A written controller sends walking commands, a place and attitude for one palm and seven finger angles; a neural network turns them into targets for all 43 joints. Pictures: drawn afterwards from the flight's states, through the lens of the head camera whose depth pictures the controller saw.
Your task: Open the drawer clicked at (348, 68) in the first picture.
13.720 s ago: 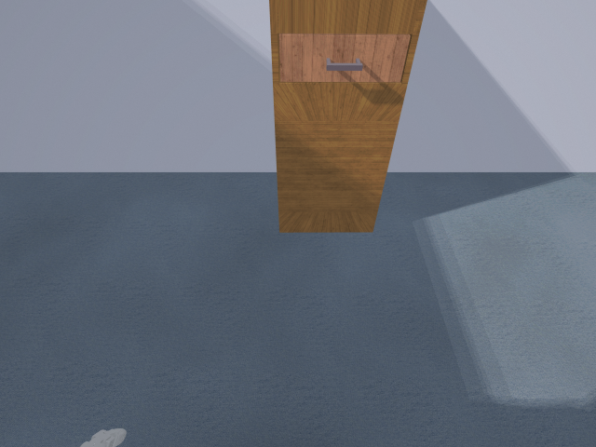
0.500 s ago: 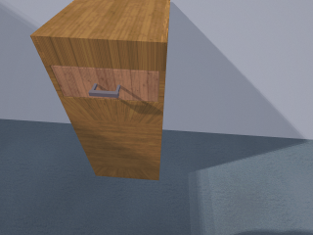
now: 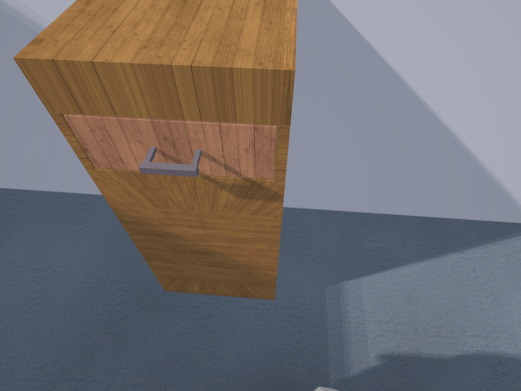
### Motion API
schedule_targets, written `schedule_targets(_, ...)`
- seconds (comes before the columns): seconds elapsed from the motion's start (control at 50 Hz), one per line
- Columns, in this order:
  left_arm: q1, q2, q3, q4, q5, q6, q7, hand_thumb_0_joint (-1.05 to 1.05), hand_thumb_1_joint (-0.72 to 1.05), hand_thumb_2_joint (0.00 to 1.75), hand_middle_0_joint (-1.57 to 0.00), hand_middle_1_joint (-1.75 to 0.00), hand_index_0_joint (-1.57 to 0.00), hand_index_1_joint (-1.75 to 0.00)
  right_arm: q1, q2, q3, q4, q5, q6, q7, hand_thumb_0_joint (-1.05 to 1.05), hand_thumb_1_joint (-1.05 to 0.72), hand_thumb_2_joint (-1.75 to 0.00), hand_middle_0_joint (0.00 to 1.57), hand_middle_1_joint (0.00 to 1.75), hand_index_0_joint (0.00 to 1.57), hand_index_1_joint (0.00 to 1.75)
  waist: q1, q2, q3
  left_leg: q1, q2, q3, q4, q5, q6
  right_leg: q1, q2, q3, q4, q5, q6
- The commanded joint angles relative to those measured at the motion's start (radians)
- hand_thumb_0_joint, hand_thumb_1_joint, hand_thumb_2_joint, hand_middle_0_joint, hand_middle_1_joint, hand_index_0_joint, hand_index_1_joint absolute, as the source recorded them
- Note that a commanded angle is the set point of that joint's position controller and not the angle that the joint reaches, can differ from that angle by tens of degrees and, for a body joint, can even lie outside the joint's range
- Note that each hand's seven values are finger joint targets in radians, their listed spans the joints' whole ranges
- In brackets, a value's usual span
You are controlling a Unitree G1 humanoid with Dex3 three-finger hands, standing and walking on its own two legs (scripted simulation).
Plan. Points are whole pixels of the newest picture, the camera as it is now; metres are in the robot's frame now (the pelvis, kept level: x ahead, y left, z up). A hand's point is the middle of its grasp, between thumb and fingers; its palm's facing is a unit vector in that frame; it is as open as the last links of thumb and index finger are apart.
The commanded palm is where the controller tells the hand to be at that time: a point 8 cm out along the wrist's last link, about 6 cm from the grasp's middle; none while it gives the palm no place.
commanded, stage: come to a stop and stand still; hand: left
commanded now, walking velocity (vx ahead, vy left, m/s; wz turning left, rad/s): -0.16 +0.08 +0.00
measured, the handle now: (172, 161) +0.50 +0.20 +0.04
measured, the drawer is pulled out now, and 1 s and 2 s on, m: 0.00 0.00 0.00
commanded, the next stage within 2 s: look again from close up in 0.88 s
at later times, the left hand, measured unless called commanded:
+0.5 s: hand out of the picture -0.02 +0.22 -0.16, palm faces -0.02 -0.98 -0.20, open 7.4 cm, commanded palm none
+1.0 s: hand out of the picture -0.06 +0.14 -0.16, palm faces -0.01 -0.99 -0.12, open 7.4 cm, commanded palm none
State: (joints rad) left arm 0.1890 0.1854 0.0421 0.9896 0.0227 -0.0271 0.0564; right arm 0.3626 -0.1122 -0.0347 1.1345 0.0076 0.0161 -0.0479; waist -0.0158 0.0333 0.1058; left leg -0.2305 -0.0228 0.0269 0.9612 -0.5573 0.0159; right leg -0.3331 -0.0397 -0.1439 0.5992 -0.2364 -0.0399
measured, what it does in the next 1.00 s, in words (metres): steps on the spot: left foot, then right foot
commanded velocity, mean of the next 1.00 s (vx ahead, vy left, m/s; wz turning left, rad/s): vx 0.01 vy -0.04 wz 0.00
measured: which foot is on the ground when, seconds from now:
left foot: up 0.00-0.16, down 0.18-1.00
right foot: down 0.00-0.18, up 0.20-0.52, down 0.54-1.00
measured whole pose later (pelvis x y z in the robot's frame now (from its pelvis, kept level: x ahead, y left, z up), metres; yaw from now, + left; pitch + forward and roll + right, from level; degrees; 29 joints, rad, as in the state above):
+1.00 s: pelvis -0.04 +0.00 +0.02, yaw -2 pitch -2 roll +0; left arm 0.35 0.07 -0.01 1.11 0.02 -0.01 0.04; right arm 0.31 -0.10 -0.01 1.16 -0.01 0.01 -0.02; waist -0.01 0.01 0.03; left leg -0.22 0.08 0.07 0.43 -0.16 -0.03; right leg -0.10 0.02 -0.07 0.41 -0.28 -0.03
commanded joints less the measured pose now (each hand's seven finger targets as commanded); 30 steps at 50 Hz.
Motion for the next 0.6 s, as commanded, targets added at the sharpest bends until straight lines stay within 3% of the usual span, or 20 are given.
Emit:
schedule_targets(0.0,0.064,0.105,0.023,-0.035,0.006,0.029,0.014,0.0,0.9,0.9,-0.2,-0.3,-0.2,-0.3,0.028,-0.04,-0.022,-0.076,-0.012,0.016,0.011,0.0,-0.9,-0.9,0.2,0.3,0.2,0.3,-0.002,-0.199,-0.1,-0.123,0.068,-0.05,0.076,-0.044,-0.025,0.088,-0.31,0.214,-0.203,0.747,-0.182)
schedule_targets(0.04,0.027,0.132,0.036,-0.06,0.008,0.039,0.008,0.0,0.9,0.9,-0.2,-0.3,-0.2,-0.3,0.044,-0.046,-0.024,-0.078,-0.014,0.019,0.02,0.0,-0.9,-0.9,0.2,0.3,0.2,0.3,-0.013,-0.239,-0.12,-0.077,0.064,-0.013,-0.03,0.037,-0.036,0.042,-0.274,0.183,-0.203,0.576,-0.149)
schedule_targets(0.1,0.006,0.15,0.046,-0.072,0.003,0.049,-0.002,0.0,0.9,0.9,-0.2,-0.3,-0.2,-0.3,0.091,-0.052,-0.026,-0.074,-0.02,0.009,0.025,0.0,-0.9,-0.9,0.2,0.3,0.2,0.3,-0.038,-0.17,-0.147,0.028,0.038,0.068,-0.29,0.251,-0.045,-0.001,-0.214,0.177,-0.145,0.336,-0.091)
schedule_targets(0.12,0.008,0.139,0.044,-0.074,-0.003,0.056,-0.007,0.0,0.9,0.9,-0.2,-0.3,-0.2,-0.3,0.098,-0.065,-0.028,-0.076,-0.02,0.004,0.026,0.0,-0.9,-0.9,0.2,0.3,0.2,0.3,-0.043,-0.14,-0.132,0.096,0.049,0.062,-0.417,0.349,-0.043,-0.055,-0.189,0.174,-0.106,0.199,-0.056)
schedule_targets(0.14,0.026,0.093,0.036,-0.084,-0.01,0.066,-0.015,0.0,0.9,0.9,-0.2,-0.3,-0.2,-0.3,0.084,-0.118,-0.035,-0.089,-0.023,-0.006,0.026,0.0,-0.9,-0.9,0.2,0.3,0.2,0.3,-0.036,0.025,-0.101,0.085,0.128,-0.07,-0.541,0.342,-0.018,-0.117,-0.104,0.135,-0.004,-0.002,-0.006)
schedule_targets(0.16,0.057,0.027,0.025,-0.099,-0.016,0.075,-0.017,0.0,0.9,0.9,-0.2,-0.3,-0.2,-0.3,0.044,-0.203,-0.052,-0.128,-0.035,-0.016,0.024,0.0,-0.9,-0.9,0.2,0.3,0.2,0.3,-0.025,0.297,-0.061,-0.043,0.354,-0.352,-0.727,0.337,0.06,-0.163,0.01,0.074,0.172,-0.288,0.061)
schedule_targets(0.18,0.026,0.044,0.026,-0.109,-0.012,0.08,-0.016,0.0,0.9,0.9,-0.2,-0.3,-0.2,-0.3,-0.032,-0.25,-0.055,-0.165,-0.044,-0.013,0.021,0.0,-0.9,-0.9,0.2,0.3,0.2,0.3,-0.025,0.261,-0.008,-0.222,0.432,-0.44,-0.801,0.227,0.151,-0.096,0.015,0.157,0.323,-0.311,0.056)
schedule_targets(0.2,0.02,0.06,0.033,-0.096,-0.001,0.086,-0.019,0.0,0.9,0.9,-0.2,-0.3,-0.2,-0.3,-0.1,-0.224,-0.046,-0.179,-0.046,-0.018,0.012,0.0,-0.9,-0.9,0.2,0.3,0.2,0.3,0.0,0.186,0.012,-0.261,0.39,-0.379,-0.83,0.149,0.144,-0.07,-0.009,0.219,0.383,-0.231,0.05)
schedule_targets(0.24,0.084,0.053,0.038,-0.06,0.006,0.077,-0.034,0.0,0.9,0.9,-0.2,-0.3,-0.2,-0.3,-0.185,-0.202,-0.031,-0.198,-0.048,-0.025,0.007,0.0,-0.9,-0.9,0.2,0.3,0.2,0.3,0.043,0.104,0.005,-0.2,0.305,-0.257,-0.781,0.142,0.117,-0.074,-0.004,0.194,0.402,-0.134,0.055)
schedule_targets(0.26,0.116,0.045,0.031,-0.037,0.005,0.071,-0.04,0.0,0.9,0.9,-0.2,-0.3,-0.2,-0.3,-0.18,-0.191,-0.026,-0.194,-0.045,-0.031,0.007,0.0,-0.9,-0.9,0.2,0.3,0.2,0.3,0.046,0.098,-0.028,-0.119,0.281,-0.213,-0.763,0.204,0.108,-0.089,-0.003,0.18,0.365,-0.112,0.065)
schedule_targets(0.3,0.119,0.033,0.02,-0.026,-0.001,0.065,-0.046,0.0,0.9,0.9,-0.2,-0.3,-0.2,-0.3,-0.136,-0.196,-0.028,-0.176,-0.041,-0.029,0.005,0.0,-0.9,-0.9,0.2,0.3,0.2,0.3,0.015,0.109,-0.065,0.022,0.279,-0.172,-0.738,0.303,0.114,-0.089,-0.006,0.146,0.26,-0.13,0.078)
schedule_targets(0.36,0.071,0.033,0.011,-0.035,0.0,0.063,-0.049,0.0,0.9,0.9,-0.2,-0.3,-0.2,-0.3,-0.056,-0.21,-0.039,-0.145,-0.042,-0.023,0.002,0.0,-0.9,-0.9,0.2,0.3,0.2,0.3,-0.033,0.084,-0.061,0.114,0.316,-0.203,-0.73,0.38,0.132,-0.079,-0.005,0.126,0.128,-0.19,0.079)
schedule_targets(0.4,0.084,0.021,0.008,-0.031,-0.002,0.062,-0.05,0.0,0.9,0.9,-0.2,-0.3,-0.2,-0.3,-0.038,-0.231,-0.046,-0.129,-0.043,-0.019,0.002,0.0,-0.9,-0.9,0.2,0.3,0.2,0.3,-0.038,0.092,-0.092,0.148,0.329,-0.211,-0.709,0.434,0.137,-0.038,0.002,0.115,0.049,-0.218,0.073)
schedule_targets(0.44,0.122,0.018,0.006,-0.016,-0.005,0.059,-0.048,0.0,0.9,0.9,-0.2,-0.3,-0.2,-0.3,-0.033,-0.239,-0.046,-0.117,-0.041,-0.017,0.004,0.0,-0.9,-0.9,0.2,0.3,0.2,0.3,-0.025,0.092,-0.1,0.121,0.313,-0.193,-0.674,0.505,0.122,0.04,0.014,0.104,-0.056,-0.164,0.062)
schedule_targets(0.48,0.196,0.023,0.005,0.019,-0.006,0.047,-0.043,0.0,0.9,0.9,-0.2,-0.3,-0.2,-0.3,-0.057,-0.218,-0.038,-0.106,-0.03,-0.018,0.007,0.0,-0.9,-0.9,0.2,0.3,0.2,0.3,0.01,0.075,-0.127,0.07,0.255,-0.125,-0.606,0.487,0.07,0.17,0.012,0.1,-0.245,0.01,0.054)
schedule_targets(0.5,0.212,0.043,0.007,0.033,-0.005,0.041,-0.037,0.0,0.9,0.9,-0.2,-0.3,-0.2,-0.3,-0.059,-0.185,-0.031,-0.105,-0.023,-0.018,0.011,0.0,-0.9,-0.9,0.2,0.3,0.2,0.3,0.01,0.011,-0.12,-0.001,0.201,-0.076,-0.565,0.426,0.031,0.237,-0.029,0.155,-0.288,0.059,0.037)
schedule_targets(0.52,0.217,0.072,0.007,0.041,-0.003,0.035,-0.029,0.0,0.9,0.9,-0.2,-0.3,-0.2,-0.3,-0.077,-0.145,-0.021,-0.111,-0.017,-0.018,0.013,0.0,-0.9,-0.9,0.2,0.3,0.2,0.3,0.012,-0.083,-0.095,-0.061,0.138,-0.006,-0.512,0.346,-0.002,0.238,-0.109,0.243,-0.316,0.073,0.006)
schedule_targets(0.54,0.204,0.097,0.003,0.044,-0.006,0.03,-0.027,0.0,0.9,0.9,-0.2,-0.3,-0.2,-0.3,-0.093,-0.113,-0.005,-0.117,-0.016,-0.017,0.019,0.0,-0.9,-0.9,0.2,0.3,0.2,0.3,0.005,-0.141,-0.074,-0.067,0.095,0.034,-0.504,0.269,-0.02,0.184,-0.167,0.278,-0.342,0.05,-0.026)
schedule_targets(0.56,0.185,0.101,-0.001,0.043,-0.007,0.027,-0.025,0.0,0.9,0.9,-0.2,-0.3,-0.2,-0.3,-0.095,-0.103,0.0,-0.108,-0.018,-0.016,0.026,0.0,-0.9,-0.9,0.2,0.3,0.2,0.3,-0.004,-0.103,-0.07,-0.03,0.086,0.031,-0.514,0.275,-0.021,0.142,-0.185,0.273,-0.346,0.019,-0.037)
schedule_targets(0.58,0.183,0.088,-0.004,0.053,-0.008,0.015,-0.024,0.0,0.9,0.9,-0.2,-0.3,-0.2,-0.3,-0.105,-0.096,0.003,-0.092,-0.025,-0.011,0.024,0.0,-0.9,-0.9,0.2,0.3,0.2,0.3,0.003,-0.199,-0.055,-0.01,0.091,0.032,-0.497,0.307,-0.024,0.112,-0.144,0.271,-0.353,0.051,-0.035)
